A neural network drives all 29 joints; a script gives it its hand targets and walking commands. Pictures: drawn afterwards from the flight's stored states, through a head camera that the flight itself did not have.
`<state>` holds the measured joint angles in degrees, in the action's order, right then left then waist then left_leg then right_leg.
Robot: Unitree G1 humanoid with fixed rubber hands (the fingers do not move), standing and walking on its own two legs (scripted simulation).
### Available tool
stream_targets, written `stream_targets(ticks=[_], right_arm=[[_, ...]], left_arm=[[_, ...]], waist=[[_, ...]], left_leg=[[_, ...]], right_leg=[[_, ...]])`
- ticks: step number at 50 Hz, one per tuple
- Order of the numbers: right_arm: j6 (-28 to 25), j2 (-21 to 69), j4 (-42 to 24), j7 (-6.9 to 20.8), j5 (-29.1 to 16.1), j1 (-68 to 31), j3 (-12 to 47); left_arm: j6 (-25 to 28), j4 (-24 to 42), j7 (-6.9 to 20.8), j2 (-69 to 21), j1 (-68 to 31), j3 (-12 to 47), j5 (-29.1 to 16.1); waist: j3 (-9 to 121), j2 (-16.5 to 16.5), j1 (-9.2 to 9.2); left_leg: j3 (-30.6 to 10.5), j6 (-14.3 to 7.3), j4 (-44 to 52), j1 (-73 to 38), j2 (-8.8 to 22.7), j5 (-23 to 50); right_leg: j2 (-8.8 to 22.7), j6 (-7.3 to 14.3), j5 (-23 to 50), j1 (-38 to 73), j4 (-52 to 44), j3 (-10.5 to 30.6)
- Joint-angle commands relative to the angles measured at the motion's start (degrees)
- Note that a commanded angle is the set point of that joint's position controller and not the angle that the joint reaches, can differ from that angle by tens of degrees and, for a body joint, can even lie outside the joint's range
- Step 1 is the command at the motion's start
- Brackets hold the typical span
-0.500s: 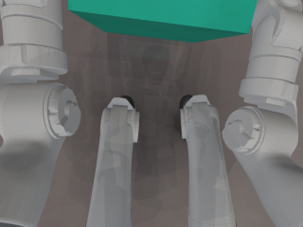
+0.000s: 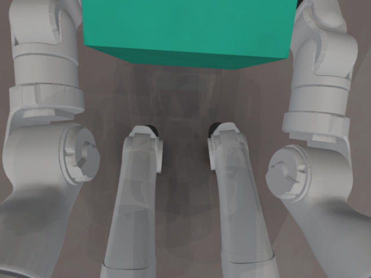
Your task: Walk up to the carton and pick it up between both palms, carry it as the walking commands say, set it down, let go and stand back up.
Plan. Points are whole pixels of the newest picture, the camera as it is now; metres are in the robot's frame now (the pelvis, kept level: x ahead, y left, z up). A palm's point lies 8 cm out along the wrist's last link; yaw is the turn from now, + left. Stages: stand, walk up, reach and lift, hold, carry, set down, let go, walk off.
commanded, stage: reach and lift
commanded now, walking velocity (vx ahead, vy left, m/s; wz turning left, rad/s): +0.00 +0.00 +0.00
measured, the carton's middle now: (188, 2) +0.56 -0.02 -0.16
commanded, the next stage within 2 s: none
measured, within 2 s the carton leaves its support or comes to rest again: neither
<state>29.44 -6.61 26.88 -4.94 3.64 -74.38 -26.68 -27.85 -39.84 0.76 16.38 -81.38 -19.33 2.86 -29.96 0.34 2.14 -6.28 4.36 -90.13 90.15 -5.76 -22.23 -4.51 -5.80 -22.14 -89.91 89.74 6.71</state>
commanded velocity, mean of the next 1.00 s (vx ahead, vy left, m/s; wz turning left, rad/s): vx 0.00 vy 0.00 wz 0.00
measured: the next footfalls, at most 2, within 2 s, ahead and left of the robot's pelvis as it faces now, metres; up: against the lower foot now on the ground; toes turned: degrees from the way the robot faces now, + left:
none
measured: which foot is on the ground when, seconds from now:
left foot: down 0.00-1.00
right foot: down 0.00-1.00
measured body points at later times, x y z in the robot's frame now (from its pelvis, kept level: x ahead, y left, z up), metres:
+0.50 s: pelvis +0.01 +0.02 +0.06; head +0.32 +0.02 +0.37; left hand +0.56 +0.16 -0.02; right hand +0.51 -0.19 -0.02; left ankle +0.16 +0.13 -0.52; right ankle +0.16 -0.15 -0.52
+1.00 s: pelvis +0.02 +0.02 +0.12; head +0.29 +0.01 +0.47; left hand +0.53 +0.15 +0.05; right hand +0.48 -0.19 +0.06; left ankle +0.16 +0.13 -0.52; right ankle +0.16 -0.15 -0.52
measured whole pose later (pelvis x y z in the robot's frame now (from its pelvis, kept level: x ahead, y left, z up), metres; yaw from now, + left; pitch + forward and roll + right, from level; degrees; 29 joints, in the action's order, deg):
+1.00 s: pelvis +0.02 +0.02 +0.12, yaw +0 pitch +13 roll -1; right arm 26.8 -1.8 22.1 -2.2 4.8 -54.5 -25.6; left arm -25.8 -32.9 1.8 7.6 -61.5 -20.2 6.7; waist -26.1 0.7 4.0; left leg -6.8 2.0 -64.1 61.4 -5.0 -15.9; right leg -2.7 -5.9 -15.7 -60.2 62.3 7.7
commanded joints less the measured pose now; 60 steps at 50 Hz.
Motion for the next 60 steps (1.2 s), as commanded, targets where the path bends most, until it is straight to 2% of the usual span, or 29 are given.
stream_targets(ticks=[1,4,5,7,8,11,12,14,16,17,18,19,20,24,25,27,30,34,36,37,39,41,43,46,47,48,52,56,60], right_arm=[[-0.4,60.6,-6.8,17.1,-14.5,-48.2,41.6],[-0.9,61.2,-7.4,17.8,-14.6,-44.2,40.0],[-1.3,57.8,-10.7,18.0,-13.3,-47.4,40.2],[-2.1,58.8,-15.3,18.6,-15.7,-50.4,43.7],[-1.9,57.7,-15.2,18.3,-15.1,-47.8,43.1],[-2.3,58.4,-10.2,19.4,-15.6,-44.5,43.3],[-2.3,56.4,-10.9,20.0,-14.4,-41.4,42.7],[-2.5,55.4,-6.5,21.0,-12.1,-40.5,39.3],[-2.7,57.0,-1.1,22.3,-9.0,-39.5,36.2],[-3.3,59.4,-1.4,23.0,-10.0,-37.5,38.5],[-3.6,56.5,-3.4,23.7,-9.2,-40.1,38.1],[-4.0,59.0,-6.2,23.4,-10.7,-40.9,40.5],[-4.1,58.8,-17.0,23.0,-14.6,-44.7,46.5],[-2.4,56.6,-12.3,22.5,-13.7,-39.9,44.1],[-2.3,57.2,-15.9,22.2,-15.4,-40.4,45.8],[-2.3,54.2,-8.5,22.3,-10.7,-36.9,39.4],[-2.8,55.2,-4.9,23.7,-10.5,-32.8,39.3],[-1.9,60.9,-8.6,23.2,-11.0,-32.7,43.4],[-2.6,60.3,-9.4,23.5,-12.1,-34.3,44.6],[-3.1,62.0,-17.5,23.6,-14.8,-37.4,49.1],[-3.4,61.4,-16.7,23.2,-14.5,-37.0,49.1],[-3.4,61.1,-12.5,23.0,-14.0,-29.5,46.7],[-3.7,62.9,-13.6,22.9,-14.0,-29.4,47.6],[-3.9,62.7,-11.2,22.7,-11.2,-28.0,47.1],[-3.5,65.1,-6.9,23.0,-11.2,-25.5,46.3],[-3.9,64.8,-12.6,23.1,-13.3,-26.2,49.4],[-3.8,67.8,-9.8,22.1,-11.5,-20.8,46.3],[-3.5,64.6,-8.7,22.1,-8.2,-24.1,43.8],[-2.6,64.4,-0.1,23.1,-3.5,-15.8,37.3]], left_arm=[[1.0,5.8,17.9,-63.4,-37.4,30.9,-12.0],[0.9,5.3,18.0,-66.5,-33.6,32.3,-11.5],[0.6,5.5,18.1,-69.1,-32.1,33.7,-13.3],[1.5,8.3,17.4,-67.8,-33.8,34.3,-12.4],[1.4,8.9,17.1,-69.2,-32.8,35.2,-13.3],[2.0,11.6,16.0,-68.8,-29.8,37.0,-12.3],[2.1,13.5,15.8,-71.9,-31.9,39.1,-14.3],[2.0,5.5,15.5,-71.3,-25.9,34.8,-9.8],[2.4,1.6,15.8,-72.2,-23.9,30.9,-7.8],[2.9,3.7,15.8,-72.0,-24.8,30.1,-7.0],[2.8,6.9,15.9,-73.8,-28.3,32.8,-7.6],[2.5,3.6,15.7,-72.5,-24.1,31.7,-7.3],[2.5,14.4,15.2,-74.5,-29.6,37.5,-11.6],[1.7,17.1,13.6,-73.4,-28.0,37.6,-13.3],[2.0,23.2,13.4,-74.9,-32.5,42.4,-15.7],[1.0,9.9,13.7,-73.1,-25.5,36.4,-10.2],[1.2,12.1,14.3,-72.1,-25.0,37.2,-9.0],[2.0,14.9,15.9,-73.3,-25.0,38.6,-11.1],[2.0,9.8,15.8,-71.1,-20.4,34.4,-8.7],[2.6,19.5,15.9,-72.2,-24.7,39.0,-10.9],[2.1,13.7,15.8,-73.2,-19.1,38.5,-10.2],[2.9,17.3,15.7,-73.1,-20.7,39.6,-9.5],[2.9,14.3,15.5,-72.6,-16.0,36.6,-7.4],[3.0,10.2,17.3,-74.9,-12.1,36.4,-6.6],[3.7,10.2,17.5,-71.3,-13.9,34.5,-5.6],[3.9,17.6,17.3,-75.4,-16.8,39.9,-8.3],[4.4,18.3,18.1,-72.8,-15.7,39.5,-7.6],[3.0,7.0,20.0,-71.6,-9.0,31.6,-3.2],[2.2,0.3,21.3,-75.7,-7.6,31.0,-2.6]], waist=[[143.9,-1.4,1.99],[141.8,4.0,1.34],[143.3,2.6,5.21],[145.8,3.5,1.76],[147.2,2.7,5.33],[143.9,7.3,2.97],[144.6,6.9,6.98],[132.1,6.9,3.06],[121.4,4.2,6.74],[121.9,4.1,2.62],[125.2,5.7,6.58],[128.2,3.1,3.13],[143.1,4.2,5.13],[144.2,3.1,4.56],[150.1,4.2,7.39],[131.5,4.4,7.16],[127.5,7.9,5.81],[134.5,1.2,7.91],[129.6,-0.6,2.45],[141.9,1.1,3.02],[138.4,-0.7,4.27],[135.0,5.3,2.49],[131.4,1.8,0.65],[125.5,-1.9,4.64],[120.7,-1.1,0.43],[131.6,2.8,4.01],[123.9,0.1,3.63],[110.1,0.0,2.28],[92.0,2.7,6.62]], left_leg=[[12.5,-4.2,11.3,-33.3,-2.9,3.5],[10.8,-3.5,15.1,-41.9,-2.7,5.5],[10.1,-2.6,14.0,-42.3,-2.4,5.2],[10.1,-3.2,14.6,-44.9,-3.1,8.0],[9.1,-3.0,15.3,-49.3,-2.8,9.6],[8.9,-2.6,15.0,-51.5,-2.6,11.4],[7.9,-1.1,17.0,-55.4,-2.2,11.7],[7.6,-1.8,18.0,-50.8,-1.5,6.0],[7.0,-2.3,20.0,-50.5,-1.3,-0.2],[7.8,-2.6,20.9,-49.5,-1.7,0.1],[6.8,-1.7,21.3,-50.9,-1.3,-0.4],[7.7,-2.2,21.0,-52.5,-1.5,3.9],[7.2,-2.5,20.4,-59.7,-2.1,9.7],[4.8,-2.9,23.0,-65.4,-1.4,8.7],[4.3,-2.1,23.3,-69.1,-1.9,8.2],[5.3,-1.9,25.9,-63.0,-1.1,1.7],[6.1,-1.5,28.7,-61.4,-0.7,2.3],[7.4,-2.2,28.1,-63.6,-1.4,6.1],[7.0,-3.7,28.5,-59.5,-1.3,7.1],[7.0,-4.1,28.0,-68.0,-2.0,13.1],[5.3,-4.2,29.4,-68.5,-1.4,11.8],[6.1,-3.5,31.7,-67.9,-1.9,14.6],[5.9,-4.6,33.6,-68.7,-1.9,12.9],[6.0,-4.2,35.1,-63.7,-1.7,8.8],[5.6,-5.3,35.9,-60.2,-1.0,8.3],[6.0,-4.4,35.4,-69.4,-1.6,13.3],[5.6,-5.8,38.8,-67.8,-1.6,10.4],[7.1,-5.4,41.8,-58.7,-1.8,1.6],[5.9,-5.5,46.5,-60.2,-0.4,-3.0]], right_leg=[[-1.4,0.0,5.8,49.7,-13.1,-10.5],[-1.9,1.2,7.2,46.2,-14.1,-11.2],[-2.2,2.3,8.2,45.9,-14.3,-11.8],[-2.0,2.1,11.1,47.8,-14.4,-12.1],[-2.7,1.9,12.2,48.4,-15.2,-13.1],[-2.5,2.1,12.9,43.0,-14.4,-12.8],[-3.0,3.2,13.2,42.8,-16.9,-13.2],[-2.3,3.6,5.5,36.7,-17.1,-12.4],[-2.0,3.7,-1.1,31.1,-19.8,-13.7],[-1.7,4.1,-0.1,34.3,-20.5,-12.5],[-2.0,3.9,0.9,33.1,-20.4,-13.9],[-1.9,3.0,3.7,36.2,-20.8,-13.5],[-2.3,2.8,10.7,44.2,-21.1,-13.3],[-2.6,3.6,7.4,43.6,-22.6,-11.6],[-3.2,3.6,8.8,45.9,-22.1,-12.5],[-3.0,4.6,1.6,39.2,-24.5,-13.1],[-1.8,4.2,2.7,39.9,-26.9,-12.5],[-2.6,3.0,5.8,49.8,-29.1,-12.0],[-1.8,3.0,6.4,50.4,-29.6,-10.7],[-2.0,2.7,12.3,56.0,-29.0,-10.9],[-2.5,2.7,11.0,52.8,-30.3,-11.5],[-2.7,3.4,14.6,54.6,-31.5,-10.0],[-2.3,3.3,11.5,55.9,-34.4,-9.6],[-1.6,2.4,8.8,57.9,-35.6,-10.5],[-1.1,2.6,8.3,56.8,-36.5,-8.9],[-2.0,2.9,13.8,61.9,-35.2,-10.1],[-2.4,2.8,11.4,62.0,-39.1,-8.3],[-0.7,3.1,1.9,64.4,-43.1,-7.3],[-0.8,4.3,-1.2,59.5,-46.3,-8.5]])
